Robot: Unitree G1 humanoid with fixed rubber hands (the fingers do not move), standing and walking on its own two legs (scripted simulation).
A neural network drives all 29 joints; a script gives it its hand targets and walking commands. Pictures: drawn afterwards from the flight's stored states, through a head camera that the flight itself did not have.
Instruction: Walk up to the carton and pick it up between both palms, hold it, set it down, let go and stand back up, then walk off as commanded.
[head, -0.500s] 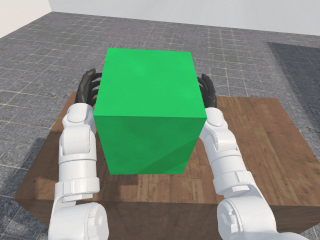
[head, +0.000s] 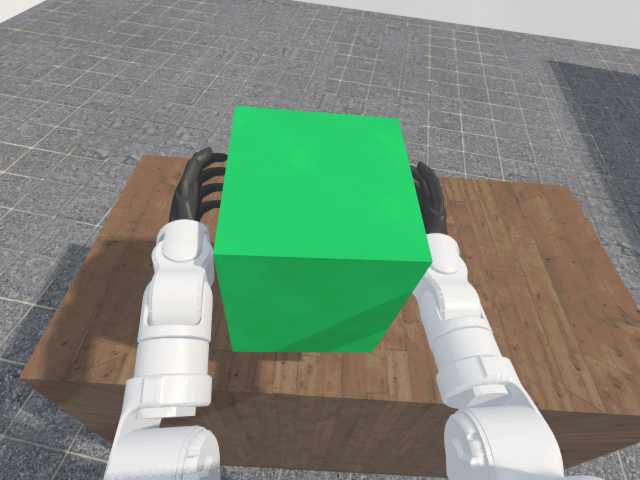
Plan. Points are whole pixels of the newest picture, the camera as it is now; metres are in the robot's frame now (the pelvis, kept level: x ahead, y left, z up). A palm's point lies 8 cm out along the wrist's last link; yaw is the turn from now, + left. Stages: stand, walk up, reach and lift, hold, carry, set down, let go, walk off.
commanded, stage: set down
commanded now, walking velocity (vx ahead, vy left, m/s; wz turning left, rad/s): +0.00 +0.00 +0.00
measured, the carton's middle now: (310, 242) +0.38 +0.00 +0.09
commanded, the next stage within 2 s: none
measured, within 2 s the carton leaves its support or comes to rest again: neither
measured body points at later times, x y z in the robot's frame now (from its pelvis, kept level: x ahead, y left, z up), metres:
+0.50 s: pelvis +0.00 +0.00 +0.00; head +0.00 +0.02 +0.45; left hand +0.39 +0.14 +0.12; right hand +0.38 -0.15 +0.10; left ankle +0.01 +0.14 -0.75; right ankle +0.01 -0.11 -0.75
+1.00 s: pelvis +0.01 +0.00 +0.00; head +0.03 +0.01 +0.45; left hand +0.39 +0.13 +0.08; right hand +0.39 -0.17 +0.07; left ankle +0.01 +0.14 -0.75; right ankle +0.01 -0.11 -0.75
